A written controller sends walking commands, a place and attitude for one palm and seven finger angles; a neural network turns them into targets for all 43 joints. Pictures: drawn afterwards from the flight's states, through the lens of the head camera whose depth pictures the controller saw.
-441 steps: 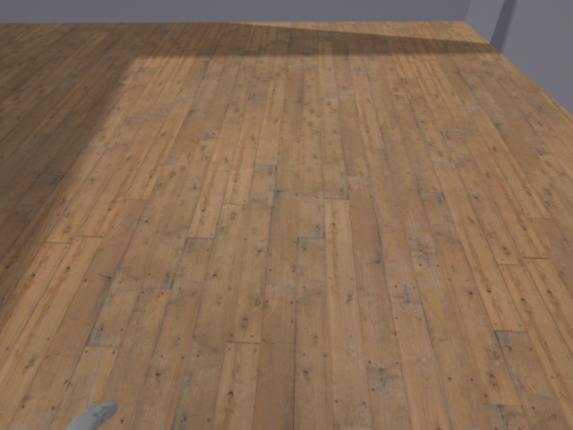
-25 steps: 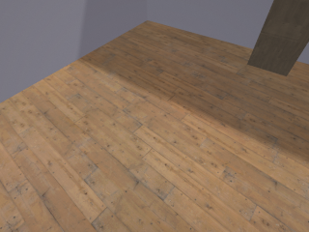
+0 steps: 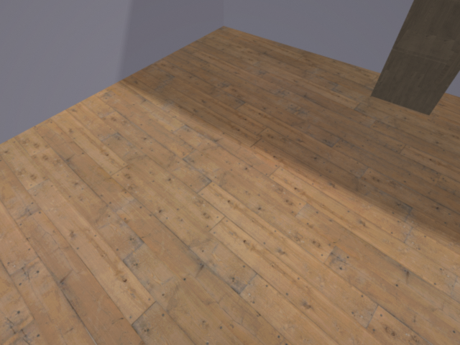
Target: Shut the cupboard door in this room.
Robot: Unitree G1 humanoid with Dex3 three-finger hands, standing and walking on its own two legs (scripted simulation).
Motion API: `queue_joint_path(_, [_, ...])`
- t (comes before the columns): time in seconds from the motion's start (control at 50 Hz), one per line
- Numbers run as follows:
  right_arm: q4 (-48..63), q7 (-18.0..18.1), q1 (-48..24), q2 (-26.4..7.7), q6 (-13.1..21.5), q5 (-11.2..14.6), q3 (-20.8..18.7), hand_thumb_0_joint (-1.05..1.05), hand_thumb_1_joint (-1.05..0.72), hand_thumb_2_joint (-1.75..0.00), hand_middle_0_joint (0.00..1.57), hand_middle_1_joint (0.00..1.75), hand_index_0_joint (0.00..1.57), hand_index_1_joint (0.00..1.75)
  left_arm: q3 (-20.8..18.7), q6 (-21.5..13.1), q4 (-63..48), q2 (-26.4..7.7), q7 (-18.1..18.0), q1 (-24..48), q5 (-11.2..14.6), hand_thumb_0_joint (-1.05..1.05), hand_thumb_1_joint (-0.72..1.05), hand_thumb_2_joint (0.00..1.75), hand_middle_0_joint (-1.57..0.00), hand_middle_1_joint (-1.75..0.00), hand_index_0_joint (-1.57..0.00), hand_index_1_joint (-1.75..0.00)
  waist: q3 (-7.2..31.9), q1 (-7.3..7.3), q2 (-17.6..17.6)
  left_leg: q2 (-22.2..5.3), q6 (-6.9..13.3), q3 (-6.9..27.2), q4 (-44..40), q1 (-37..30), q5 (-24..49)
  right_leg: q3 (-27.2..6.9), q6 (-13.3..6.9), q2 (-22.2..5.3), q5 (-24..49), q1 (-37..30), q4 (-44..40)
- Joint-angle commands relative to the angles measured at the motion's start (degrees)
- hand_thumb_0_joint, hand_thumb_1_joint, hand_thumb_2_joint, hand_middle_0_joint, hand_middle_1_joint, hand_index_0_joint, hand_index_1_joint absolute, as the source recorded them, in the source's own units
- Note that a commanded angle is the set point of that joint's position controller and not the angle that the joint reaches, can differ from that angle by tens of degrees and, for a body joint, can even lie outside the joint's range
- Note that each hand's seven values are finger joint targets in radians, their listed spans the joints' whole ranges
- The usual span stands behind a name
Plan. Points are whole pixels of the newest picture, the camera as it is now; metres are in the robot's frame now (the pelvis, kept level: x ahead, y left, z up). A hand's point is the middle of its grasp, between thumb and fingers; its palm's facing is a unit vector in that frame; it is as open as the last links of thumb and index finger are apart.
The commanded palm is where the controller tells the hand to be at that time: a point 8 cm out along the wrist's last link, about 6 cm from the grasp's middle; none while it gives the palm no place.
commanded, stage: turn or walk to find it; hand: left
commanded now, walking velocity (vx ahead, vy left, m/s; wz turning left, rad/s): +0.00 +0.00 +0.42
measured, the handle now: out of the picture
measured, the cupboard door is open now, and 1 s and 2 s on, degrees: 78 78 78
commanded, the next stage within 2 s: none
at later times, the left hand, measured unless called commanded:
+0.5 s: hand out of the picture +0.02 +0.23 -0.18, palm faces +0.21 -0.96 -0.20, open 7.4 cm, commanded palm none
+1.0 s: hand out of the picture -0.02 +0.16 -0.14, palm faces +0.42 -0.86 -0.30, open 7.4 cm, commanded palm none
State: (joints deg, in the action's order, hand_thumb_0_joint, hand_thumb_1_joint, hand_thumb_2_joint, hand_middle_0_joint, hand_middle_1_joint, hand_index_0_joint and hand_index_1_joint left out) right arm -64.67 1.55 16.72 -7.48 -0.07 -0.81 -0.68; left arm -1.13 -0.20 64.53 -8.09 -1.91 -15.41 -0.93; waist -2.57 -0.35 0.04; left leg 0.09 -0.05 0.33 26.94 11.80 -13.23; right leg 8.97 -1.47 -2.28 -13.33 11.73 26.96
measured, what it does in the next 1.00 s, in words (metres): steps on the spot, turning left: right foot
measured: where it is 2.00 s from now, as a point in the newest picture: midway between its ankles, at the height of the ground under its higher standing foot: outside the picture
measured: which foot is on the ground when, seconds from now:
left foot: down 0.00-0.84, up 0.86-1.00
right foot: down 0.00-0.36, up 0.38-0.82, down 0.84-1.00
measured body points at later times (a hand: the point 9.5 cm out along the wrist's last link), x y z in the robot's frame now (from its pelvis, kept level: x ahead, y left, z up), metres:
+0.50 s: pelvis -0.01 +0.03 +0.00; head +0.03 +0.06 +0.44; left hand +0.01 +0.28 -0.17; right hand +0.05 -0.20 -0.15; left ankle -0.01 +0.12 -0.74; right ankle -0.02 -0.11 -0.67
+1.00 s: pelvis -0.01 -0.05 +0.00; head +0.03 -0.08 +0.45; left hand -0.04 +0.20 -0.12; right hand +0.14 -0.28 -0.17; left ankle -0.08 +0.09 -0.65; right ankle +0.03 -0.13 -0.74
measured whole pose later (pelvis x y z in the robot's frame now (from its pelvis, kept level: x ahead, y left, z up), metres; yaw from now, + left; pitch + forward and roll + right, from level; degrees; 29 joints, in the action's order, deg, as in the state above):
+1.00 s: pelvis -0.01 -0.05 +0.00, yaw +25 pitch -1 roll +3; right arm -56.3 -0.4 12.6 -15.3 -4.2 -1.6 -5.8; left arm -2.1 0.8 53.3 -9.3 -1.3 -11.6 -1.2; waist -3.6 1.3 3.2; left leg 2.1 -2.2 3.6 64.8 29.3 -21.4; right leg 6.6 -1.9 -3.6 -16.5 13.0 30.1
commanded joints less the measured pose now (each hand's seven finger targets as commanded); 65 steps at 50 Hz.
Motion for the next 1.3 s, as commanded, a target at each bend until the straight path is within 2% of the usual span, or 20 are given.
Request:
queue_joint_path(0.0, [1.82,0.22,3.39,-5.67,1.07,0.14,-1.06,0.00,-0.90,-0.90,0.20,0.30,0.20,0.30,-0.89,-0.72,-1.64,-6.22,-0.31,-3.42,0.33,0.00,0.90,0.90,-0.20,-0.30,-0.20,-0.30,-1.00,-0.28,0.88,-5.63,1.27,4.59,-5.73,4.53,5.70,-6.91,0.06,-6.43,0.39,-2.45,-6.55])
queue_joint_path(0.08, [3.12,-0.05,2.41,-5.57,-0.11,-0.07,-1.33,0.00,-0.90,-0.90,0.20,0.30,0.20,0.30,-1.68,0.32,-2.60,-6.92,-0.51,-3.00,0.20,0.00,0.90,0.90,-0.20,-0.30,-0.20,-0.30,-4.39,-0.73,-0.18,-4.78,1.02,4.30,-3.24,10.47,1.21,-6.92,-0.09,-8.05,-6.45,-0.91,-6.68])
queue_joint_path(0.16, [4.92,-0.30,3.03,-5.71,-1.22,-0.33,-2.28,0.00,-0.90,-0.90,0.20,0.30,0.20,0.30,-3.00,0.81,-5.00,-9.65,-0.61,-1.10,-0.21,0.00,0.90,0.90,-0.20,-0.30,-0.20,-0.30,-1.95,-0.34,-7.64,-2.80,0.20,-0.59,9.34,10.38,-3.55,-11.20,-4.23,-16.06,-12.78,2.10,-11.79])
queue_joint_path(0.26, [7.10,-1.08,0.78,-5.31,-1.51,-0.03,-3.21,0.00,-0.90,-0.90,0.20,0.30,0.20,0.30,-3.96,0.52,-8.02,-10.83,-0.57,2.54,-0.99,0.00,0.90,0.90,-0.20,-0.30,-0.20,-0.30,-1.25,0.11,-5.92,-5.67,-1.01,-3.69,19.22,9.92,-12.04,-7.35,-7.00,-20.81,0.20,4.64,-8.90])
queue_joint_path(0.3, [7.17,-1.27,2.26,-5.19,-0.90,0.04,-3.02,0.00,-0.90,-0.90,0.20,0.30,0.20,0.30,-4.06,0.70,-8.46,-11.24,-0.21,2.51,-0.67,0.00,0.90,0.90,-0.20,-0.30,-0.20,-0.30,0.96,0.94,-2.39,-5.14,-1.13,-3.83,7.72,4.88,-4.87,-2.36,-4.05,-17.99,4.94,4.37,0.22])
queue_joint_path(0.32, [7.18,-1.30,3.89,-7.05,-0.38,-0.16,-3.25,0.00,-0.90,-0.90,0.20,0.30,0.20,0.30,-3.93,1.20,-8.99,-10.13,0.02,2.25,-0.23,0.00,0.90,0.90,-0.20,-0.30,-0.20,-0.30,1.52,1.65,4.88,-8.07,0.57,3.17,-0.96,2.20,2.16,0.88,-0.59,-13.40,0.02,8.26,7.89])
queue_joint_path(0.34, [7.43,-0.97,5.12,-11.68,0.13,-0.66,-4.08,0.00,-0.90,-0.90,0.20,0.30,0.20,0.30,-3.41,1.54,-10.39,-6.92,0.33,1.61,0.30,0.00,0.90,0.90,-0.20,-0.30,-0.20,-0.30,1.62,1.95,19.02,-17.98,5.75,20.00,-8.88,-0.02,12.83,3.50,4.05,-5.22,-11.55,15.73,19.46])
queue_joint_path(0.36, [7.22,-0.47,6.27,-13.93,0.02,-0.88,-4.54,0.00,-0.90,-0.90,0.20,0.30,0.20,0.30,-2.89,1.76,-12.10,-7.22,0.32,5.69,-0.08,0.00,0.90,0.90,-0.20,-0.30,-0.20,-0.30,0.12,3.34,17.88,-22.69,10.41,24.87,-12.75,1.37,16.02,-1.50,4.17,-2.41,-21.13,17.70,30.28])
queue_joint_path(0.42, [7.97,0.34,2.53,-12.62,0.52,-0.75,-4.31,0.00,-0.90,-0.90,0.20,0.30,0.20,0.30,-3.47,1.92,-11.51,-7.48,0.56,6.83,-0.50,0.00,0.90,0.90,-0.20,-0.30,-0.20,-0.30,2.42,1.85,10.39,-18.12,9.25,20.24,-10.74,-1.27,13.40,-8.17,3.92,-3.47,-13.45,21.88,39.16])
queue_joint_path(0.48, [8.32,0.70,2.68,-12.01,1.32,-0.46,-4.05,0.00,-0.90,-0.90,0.20,0.30,0.20,0.30,-3.11,1.14,-10.96,-7.29,0.87,5.99,-0.32,0.00,0.90,0.90,-0.20,-0.30,-0.20,-0.30,7.07,1.53,4.10,-14.92,8.64,14.64,-6.99,-9.72,29.21,-8.69,5.35,-2.85,-9.33,23.04,39.37])
queue_joint_path(0.56, [8.49,0.55,3.87,-12.70,1.04,-0.39,-4.54,0.00,-0.90,-0.90,0.20,0.30,0.20,0.30,-2.86,1.26,-12.24,-7.36,0.68,8.19,0.06,0.00,0.90,0.90,-0.20,-0.30,-0.20,-0.30,7.81,2.67,5.06,-14.07,9.55,13.84,-5.38,-12.73,35.45,-8.70,6.51,-2.10,-10.50,21.66,33.82])
queue_joint_path(0.66, [9.79,-0.16,1.50,-13.87,-0.06,-0.78,-5.09,0.00,-0.90,-0.90,0.20,0.30,0.20,0.30,-2.73,1.85,-14.03,-7.62,0.51,10.09,0.28,0.00,0.90,0.90,-0.20,-0.30,-0.20,-0.30,3.93,2.91,8.77,-13.82,10.12,17.02,-7.39,-5.01,24.02,-8.52,6.27,-1.26,-12.57,16.06,25.44])
queue_joint_path(0.78, [12.82,-0.87,-4.17,-14.88,-1.11,-0.71,-5.93,0.00,-0.90,-0.90,0.20,0.30,0.20,0.30,-3.32,1.08,-12.95,-8.69,0.44,1.53,0.60,0.00,0.90,0.90,-0.20,-0.30,-0.20,-0.30,5.02,-1.08,8.56,-9.70,6.71,17.75,-3.16,7.81,11.65,-6.56,5.13,0.52,-2.07,-2.53,2.59])
queue_joint_path(0.8, [13.29,-1.06,-4.46,-13.28,-1.22,-0.33,-5.86,0.00,-0.90,-0.90,0.20,0.30,0.20,0.30,-3.79,0.54,-12.56,-10.67,0.31,-1.01,0.21,0.00,0.90,0.90,-0.20,-0.30,-0.20,-0.30,5.89,-2.08,3.33,-6.10,3.90,15.09,1.08,12.67,4.53,-8.01,4.82,-1.95,1.82,-8.86,-5.01])
queue_joint_path(0.82, [14.05,-1.41,-2.69,-9.18,-1.31,0.15,-5.23,0.00,-0.90,-0.90,0.20,0.30,0.20,0.30,-4.66,-0.18,-12.98,-15.63,-0.13,-1.51,-0.77,0.00,0.90,0.90,-0.20,-0.30,-0.20,-0.30,6.29,-2.02,-12.28,1.05,-0.44,7.28,13.19,22.11,-8.84,-21.59,0.66,-15.41,-2.52,-14.47,-11.35])
queue_joint_path(0.84, [15.48,-1.18,-4.78,-9.54,-1.52,-0.28,-5.35,0.00,-0.90,-0.90,0.20,0.30,0.20,0.30,-4.76,0.05,-14.42,-18.34,-0.23,-0.15,-0.58,0.00,0.90,0.90,-0.20,-0.30,-0.20,-0.30,3.91,-2.57,-19.07,3.77,-1.95,3.82,25.95,24.04,-20.30,-31.59,-4.83,-25.05,2.21,-6.25,-13.21])
queue_joint_path(0.86, [15.52,-1.44,-5.46,-11.31,-2.08,-0.55,-5.91,0.00,-0.90,-0.90,0.20,0.30,0.20,0.30,-4.44,0.37,-15.56,-17.16,-0.29,2.13,-0.28,0.00,0.90,0.90,-0.20,-0.30,-0.20,-0.30,1.70,-1.48,-12.46,1.74,-1.57,5.69,33.80,21.03,-18.63,-28.04,-6.95,-25.24,0.34,1.89,-13.92])
queue_joint_path(0.96, [10.70,-2.45,-0.99,-10.50,-3.27,-0.62,-5.71,0.00,-0.90,-0.90,0.20,0.30,0.20,0.30,-2.95,-0.71,-16.11,-10.50,0.09,6.76,0.04,0.00,0.90,0.90,-0.20,-0.30,-0.20,-0.30,-1.40,2.41,-8.80,-0.36,-3.09,3.20,44.46,20.41,-5.10,-11.66,-2.56,-13.42,5.81,2.65,-11.29])
queue_joint_path(1.2, [12.55,-1.91,-10.97,-9.08,-2.43,0.22,-3.20,0.00,-0.90,-0.90,0.20,0.30,0.20,0.30,-3.83,-0.49,-10.62,-14.38,-0.21,-5.50,-1.07,0.00,0.90,0.90,-0.20,-0.30,-0.20,-0.30,4.72,-3.32,-9.97,-2.36,-3.92,-1.94,20.97,14.74,-14.68,-9.54,-7.59,-18.92,27.21,-11.07,-4.74])
queue_joint_path(1.28, [12.05,-1.66,-8.28,-8.98,-1.58,0.67,-2.90,0.00,-0.90,-0.90,0.20,0.30,0.20,0.30,-4.23,-0.07,-9.63,-15.50,0.05,-4.02,-0.98,0.00,0.90,0.90,-0.20,-0.30,-0.20,-0.30,6.76,-1.67,-11.33,-1.43,-2.57,-4.85,7.76,6.48,-10.02,-6.64,-5.83,-18.90,28.17,-9.48,-0.60])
